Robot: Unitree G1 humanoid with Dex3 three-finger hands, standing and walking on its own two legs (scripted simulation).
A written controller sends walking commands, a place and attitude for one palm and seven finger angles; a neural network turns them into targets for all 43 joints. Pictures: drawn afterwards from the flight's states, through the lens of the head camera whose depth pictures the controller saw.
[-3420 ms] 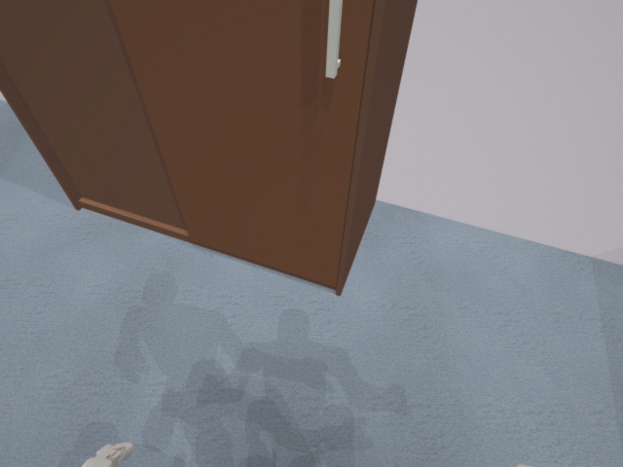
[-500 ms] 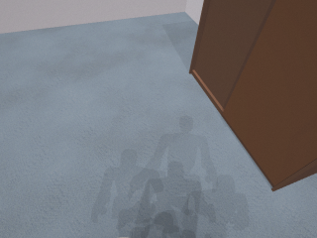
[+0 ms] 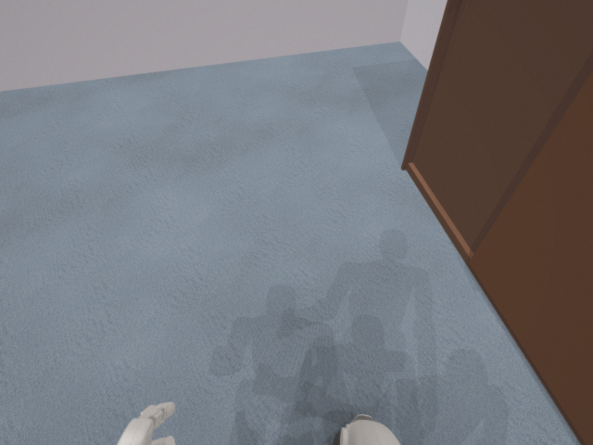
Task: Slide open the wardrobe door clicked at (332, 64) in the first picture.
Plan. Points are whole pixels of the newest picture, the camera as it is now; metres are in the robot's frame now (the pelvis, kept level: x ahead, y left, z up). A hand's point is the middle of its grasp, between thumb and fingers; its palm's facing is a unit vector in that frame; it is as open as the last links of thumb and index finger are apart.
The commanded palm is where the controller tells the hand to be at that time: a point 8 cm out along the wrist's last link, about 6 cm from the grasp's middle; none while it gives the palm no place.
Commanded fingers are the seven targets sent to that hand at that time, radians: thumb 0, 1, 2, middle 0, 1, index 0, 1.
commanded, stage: walk to a spot facing it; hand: right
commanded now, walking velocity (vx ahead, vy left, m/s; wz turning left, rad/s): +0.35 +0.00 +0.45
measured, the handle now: out of the picture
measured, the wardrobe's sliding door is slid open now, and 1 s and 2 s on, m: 0.00 0.00 0.00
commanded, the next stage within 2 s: turn to face it in 0.58 s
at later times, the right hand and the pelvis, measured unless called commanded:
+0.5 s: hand (414, 338) +0.32 -0.20 -0.15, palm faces -0.24 +0.95 -0.18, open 7.4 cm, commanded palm none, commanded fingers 0.00 -0.90 -0.90 0.20 0.30 0.20 0.30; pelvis +0.18 -0.04 +0.01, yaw +17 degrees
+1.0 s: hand (365, 286) +0.42 -0.13 -0.15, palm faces -0.29 +0.94 -0.19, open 7.3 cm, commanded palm none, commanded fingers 0.00 -0.90 -0.90 0.20 0.30 0.20 0.30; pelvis +0.27 +0.00 +0.01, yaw +19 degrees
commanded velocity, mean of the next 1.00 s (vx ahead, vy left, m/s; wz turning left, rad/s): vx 0.06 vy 0.00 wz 0.18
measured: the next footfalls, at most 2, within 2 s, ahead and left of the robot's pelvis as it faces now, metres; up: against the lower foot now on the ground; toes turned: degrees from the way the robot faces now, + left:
right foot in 0.04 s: +0.18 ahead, -0.11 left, +0.00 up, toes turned -6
left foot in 0.66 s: +0.28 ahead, +0.12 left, +0.00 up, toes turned +29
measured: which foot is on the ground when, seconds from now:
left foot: down 0.00-0.04, up 0.06-0.64, down 0.66-1.00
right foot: up 0.00-0.02, down 0.04-0.66, up 0.68-1.00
